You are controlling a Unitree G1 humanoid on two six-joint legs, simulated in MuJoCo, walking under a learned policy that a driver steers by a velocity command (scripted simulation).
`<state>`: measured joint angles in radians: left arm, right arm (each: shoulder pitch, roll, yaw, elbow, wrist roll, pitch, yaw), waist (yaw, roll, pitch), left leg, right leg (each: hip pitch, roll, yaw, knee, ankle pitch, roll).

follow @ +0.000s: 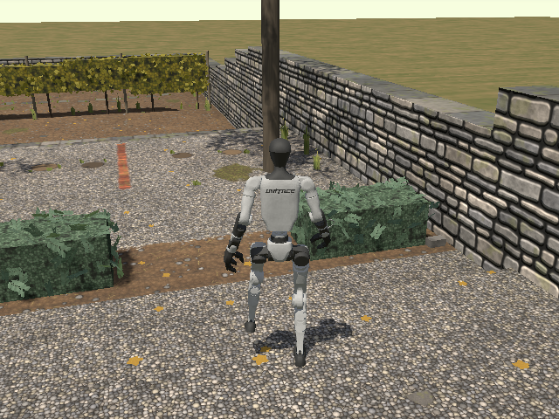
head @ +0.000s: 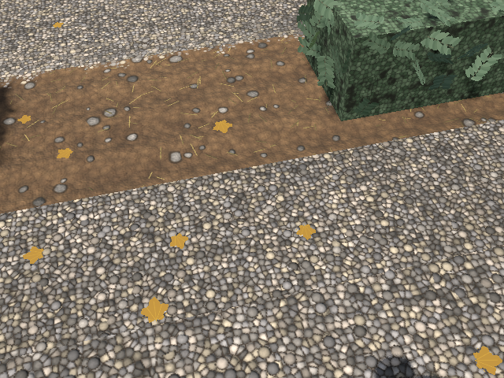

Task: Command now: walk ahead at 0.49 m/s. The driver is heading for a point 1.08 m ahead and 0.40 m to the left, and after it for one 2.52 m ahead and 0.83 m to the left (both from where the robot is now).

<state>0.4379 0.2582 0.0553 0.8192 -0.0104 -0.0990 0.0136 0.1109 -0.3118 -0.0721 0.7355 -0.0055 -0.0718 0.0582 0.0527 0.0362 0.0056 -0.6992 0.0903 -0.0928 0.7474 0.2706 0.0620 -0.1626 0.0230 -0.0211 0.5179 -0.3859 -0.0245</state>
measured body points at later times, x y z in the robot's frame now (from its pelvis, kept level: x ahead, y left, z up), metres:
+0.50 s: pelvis +0.30 +0.11 -0.18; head +0.33 +0.13 +0.27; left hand +0.43 +0.38 -0.28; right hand +0.36 -0.14 -0.31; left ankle +0.26 +0.17 -0.91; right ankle +0.47 -0.04 -0.85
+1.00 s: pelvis +0.54 +0.15 -0.17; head +0.57 +0.17 +0.28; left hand +0.45 +0.43 -0.29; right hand +0.81 -0.02 -0.26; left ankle +0.58 +0.36 -0.85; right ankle +0.56 +0.04 -0.91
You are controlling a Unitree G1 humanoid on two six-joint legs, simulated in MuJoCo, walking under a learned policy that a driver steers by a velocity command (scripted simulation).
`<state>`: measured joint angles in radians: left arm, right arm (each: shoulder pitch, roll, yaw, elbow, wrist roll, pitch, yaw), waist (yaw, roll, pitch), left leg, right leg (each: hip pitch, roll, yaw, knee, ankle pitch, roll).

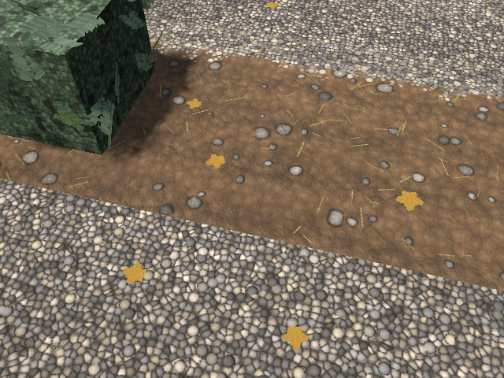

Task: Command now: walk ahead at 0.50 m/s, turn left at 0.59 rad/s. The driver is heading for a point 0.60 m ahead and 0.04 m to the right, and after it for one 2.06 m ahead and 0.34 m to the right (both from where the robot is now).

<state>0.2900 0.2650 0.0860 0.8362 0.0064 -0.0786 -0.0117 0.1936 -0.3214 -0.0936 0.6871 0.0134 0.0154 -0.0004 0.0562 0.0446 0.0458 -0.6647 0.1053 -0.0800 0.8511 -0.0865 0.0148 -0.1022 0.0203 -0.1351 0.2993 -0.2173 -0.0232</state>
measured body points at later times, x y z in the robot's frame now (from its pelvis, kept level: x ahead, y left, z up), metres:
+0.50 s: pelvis +0.26 +0.10 -0.03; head +0.28 +0.11 +0.41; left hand +0.42 +0.38 -0.13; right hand +0.31 -0.17 -0.15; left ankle +0.13 +0.18 -0.74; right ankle +0.46 -0.03 -0.72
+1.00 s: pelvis +0.59 +0.09 -0.19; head +0.64 +0.09 +0.26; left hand +0.71 +0.34 -0.32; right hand +0.74 -0.18 -0.28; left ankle +0.78 +0.23 -0.89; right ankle +0.54 +0.02 -0.93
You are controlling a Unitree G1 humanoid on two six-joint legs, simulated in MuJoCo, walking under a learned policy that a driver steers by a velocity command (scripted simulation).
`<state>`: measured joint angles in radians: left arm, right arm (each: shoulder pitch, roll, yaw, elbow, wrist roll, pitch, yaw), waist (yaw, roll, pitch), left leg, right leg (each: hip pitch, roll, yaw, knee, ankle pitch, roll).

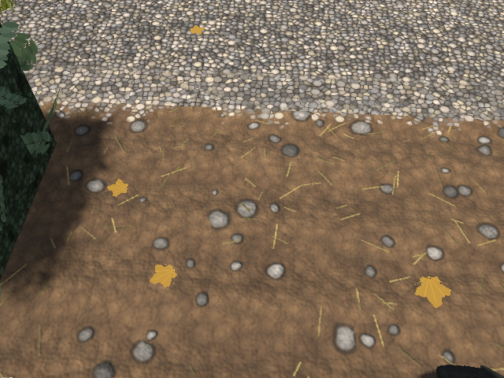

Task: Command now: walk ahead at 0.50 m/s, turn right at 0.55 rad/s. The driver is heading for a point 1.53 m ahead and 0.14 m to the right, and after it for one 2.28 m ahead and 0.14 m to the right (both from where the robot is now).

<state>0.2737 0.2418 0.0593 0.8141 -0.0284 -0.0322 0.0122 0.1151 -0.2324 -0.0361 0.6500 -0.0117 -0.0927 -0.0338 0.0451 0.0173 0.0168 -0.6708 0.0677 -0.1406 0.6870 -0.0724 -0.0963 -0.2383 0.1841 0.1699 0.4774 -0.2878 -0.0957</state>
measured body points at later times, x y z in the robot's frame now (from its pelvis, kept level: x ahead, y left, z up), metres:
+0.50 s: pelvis +0.25 +0.01 +0.01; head +0.28 +0.00 +0.45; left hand +0.52 +0.17 -0.08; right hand +0.19 -0.28 -0.11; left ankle +0.19 +0.15 -0.73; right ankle +0.36 -0.18 -0.69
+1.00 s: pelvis +0.36 -0.05 +0.00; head +0.37 -0.04 +0.45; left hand +0.57 +0.14 -0.13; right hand +0.39 -0.34 -0.11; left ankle +0.43 +0.07 -0.73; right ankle +0.37 -0.16 -0.73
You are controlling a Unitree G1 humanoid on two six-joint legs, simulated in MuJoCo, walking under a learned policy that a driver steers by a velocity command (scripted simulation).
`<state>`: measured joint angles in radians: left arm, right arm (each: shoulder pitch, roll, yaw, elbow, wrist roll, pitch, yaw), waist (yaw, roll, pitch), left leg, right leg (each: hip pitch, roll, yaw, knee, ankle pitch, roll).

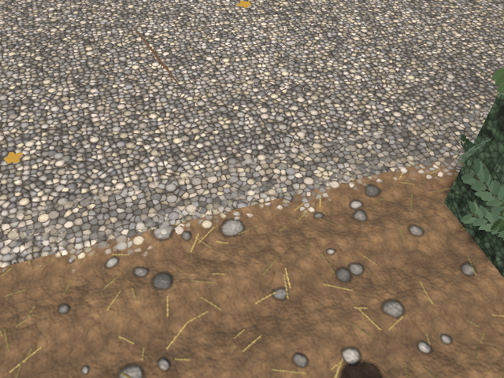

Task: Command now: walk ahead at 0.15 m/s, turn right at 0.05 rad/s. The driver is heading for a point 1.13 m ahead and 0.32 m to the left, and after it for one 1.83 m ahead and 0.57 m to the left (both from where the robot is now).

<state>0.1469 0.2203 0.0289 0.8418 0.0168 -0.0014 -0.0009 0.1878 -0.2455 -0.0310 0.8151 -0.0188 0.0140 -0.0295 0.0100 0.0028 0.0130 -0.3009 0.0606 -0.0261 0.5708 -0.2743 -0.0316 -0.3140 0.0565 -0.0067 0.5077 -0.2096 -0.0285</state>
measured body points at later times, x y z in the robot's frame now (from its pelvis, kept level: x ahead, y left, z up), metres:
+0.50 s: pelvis +0.15 +0.01 +0.01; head +0.18 +0.01 +0.46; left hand +0.10 +0.28 -0.12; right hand +0.38 -0.21 -0.08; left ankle +0.30 +0.16 -0.70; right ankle +0.04 -0.10 -0.73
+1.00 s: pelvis +0.41 +0.07 +0.02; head +0.42 +0.08 +0.46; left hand +0.59 +0.33 -0.09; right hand +0.41 -0.20 -0.12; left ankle +0.35 +0.16 -0.73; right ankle +0.60 -0.11 -0.67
